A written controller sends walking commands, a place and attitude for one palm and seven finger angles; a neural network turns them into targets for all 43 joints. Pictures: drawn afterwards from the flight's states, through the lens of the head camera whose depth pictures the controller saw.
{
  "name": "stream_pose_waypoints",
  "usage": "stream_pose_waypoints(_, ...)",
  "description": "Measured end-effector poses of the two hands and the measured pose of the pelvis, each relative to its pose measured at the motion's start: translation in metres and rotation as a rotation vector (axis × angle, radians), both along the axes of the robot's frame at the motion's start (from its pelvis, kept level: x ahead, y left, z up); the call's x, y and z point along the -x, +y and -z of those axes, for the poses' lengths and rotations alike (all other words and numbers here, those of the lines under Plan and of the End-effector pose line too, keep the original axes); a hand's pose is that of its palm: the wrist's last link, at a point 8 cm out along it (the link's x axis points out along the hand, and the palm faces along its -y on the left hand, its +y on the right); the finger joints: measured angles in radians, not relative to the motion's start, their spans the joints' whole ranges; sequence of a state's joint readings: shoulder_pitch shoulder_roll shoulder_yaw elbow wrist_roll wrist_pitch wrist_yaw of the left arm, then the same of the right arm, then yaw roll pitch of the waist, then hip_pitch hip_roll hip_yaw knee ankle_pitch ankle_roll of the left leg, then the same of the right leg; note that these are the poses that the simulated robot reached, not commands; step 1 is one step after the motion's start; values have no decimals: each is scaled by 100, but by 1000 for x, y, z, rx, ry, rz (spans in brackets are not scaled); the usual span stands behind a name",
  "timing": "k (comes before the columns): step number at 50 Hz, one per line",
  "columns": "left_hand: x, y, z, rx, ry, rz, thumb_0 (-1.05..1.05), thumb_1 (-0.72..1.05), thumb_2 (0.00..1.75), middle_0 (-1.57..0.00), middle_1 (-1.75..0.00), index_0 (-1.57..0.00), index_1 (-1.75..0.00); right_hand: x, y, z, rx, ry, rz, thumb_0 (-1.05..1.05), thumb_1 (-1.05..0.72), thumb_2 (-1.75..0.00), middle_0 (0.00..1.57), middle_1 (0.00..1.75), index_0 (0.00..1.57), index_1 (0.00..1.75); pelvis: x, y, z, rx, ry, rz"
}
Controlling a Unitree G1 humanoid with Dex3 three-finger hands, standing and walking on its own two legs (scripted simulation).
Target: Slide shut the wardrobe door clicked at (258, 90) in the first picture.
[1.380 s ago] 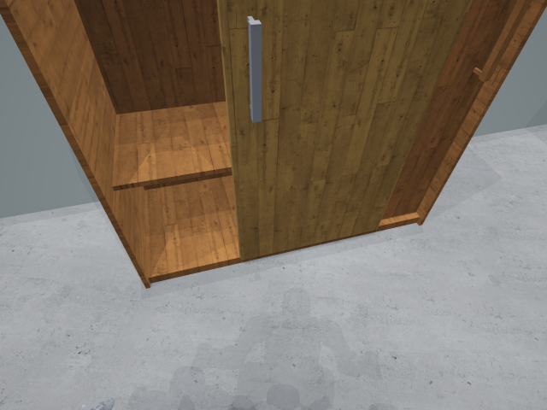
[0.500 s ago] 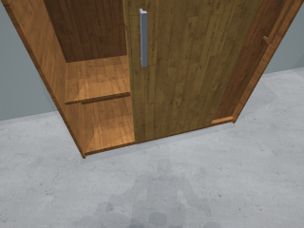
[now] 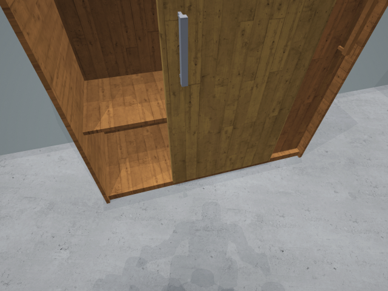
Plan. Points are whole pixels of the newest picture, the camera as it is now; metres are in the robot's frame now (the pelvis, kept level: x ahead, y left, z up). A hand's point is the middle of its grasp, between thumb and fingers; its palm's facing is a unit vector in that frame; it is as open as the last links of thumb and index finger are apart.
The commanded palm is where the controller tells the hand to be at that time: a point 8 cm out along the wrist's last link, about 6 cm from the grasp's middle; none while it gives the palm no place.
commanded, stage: look at it before walking up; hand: right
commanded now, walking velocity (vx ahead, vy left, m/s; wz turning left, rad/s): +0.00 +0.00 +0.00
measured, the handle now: (182, 51) +0.81 +0.09 +0.10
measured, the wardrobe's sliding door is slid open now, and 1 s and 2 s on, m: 0.38 0.38 0.38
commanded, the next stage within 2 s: turn to face it in 0.06 s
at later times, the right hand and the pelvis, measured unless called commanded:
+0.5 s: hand out of the picture +0.07 -0.21 -0.18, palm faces -0.11 +0.96 -0.26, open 7.4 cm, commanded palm none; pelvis -0.01 +0.00 -0.01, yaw +6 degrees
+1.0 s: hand out of the picture +0.05 -0.23 -0.19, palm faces -0.19 +0.96 -0.20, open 7.4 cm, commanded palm none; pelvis -0.04 -0.04 -0.01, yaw +15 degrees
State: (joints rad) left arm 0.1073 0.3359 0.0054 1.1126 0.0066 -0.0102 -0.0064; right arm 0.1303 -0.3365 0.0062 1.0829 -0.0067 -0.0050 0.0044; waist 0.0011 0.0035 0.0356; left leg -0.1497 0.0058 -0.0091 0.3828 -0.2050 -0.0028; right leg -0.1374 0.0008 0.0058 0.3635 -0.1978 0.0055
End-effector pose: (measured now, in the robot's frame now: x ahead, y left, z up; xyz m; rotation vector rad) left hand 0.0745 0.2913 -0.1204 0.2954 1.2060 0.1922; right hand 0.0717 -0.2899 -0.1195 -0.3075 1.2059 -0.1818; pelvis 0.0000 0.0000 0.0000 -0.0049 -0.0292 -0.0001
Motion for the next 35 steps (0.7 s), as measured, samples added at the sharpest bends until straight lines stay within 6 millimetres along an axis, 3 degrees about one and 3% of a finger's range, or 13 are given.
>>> stream_pose_waypoints(17, 5, -7, 5, 8, -3, -41, 0, 90, 90, -20, -30, -20, -30, 3, 6, 8, -6, 49, -7, 0, -90, -90, 20, 30, 20, 30, -1, -1, 3, 0, 10, -46)
stream_pose_waypoints(26, 45, -29, 26, 76, 15, -146, 0, 90, 90, -20, -30, -20, -30, 4, 39, 28, -75, 84, -74, 0, -91, -90, 20, 30, 20, 30, 10, 1, 15, 16, 12, -117)
stream_pose_waypoints(32, 72, -26, 46, 112, 55, -196, 0, 90, 90, -20, -30, -21, -30, 7, 59, 32, -82, 57, -96, 0, -91, -90, 20, 30, 20, 30, 20, 9, 25, 12, 11, -131)
stream_pose_waypoints(35, 76, -25, 44, 108, 65, -207, 0, 90, 90, -20, -30, -20, -30, 16, 63, 29, -86, 56, -87, 0, -91, -90, 20, 30, 20, 30, 25, 7, 22, 12, 19, -142)
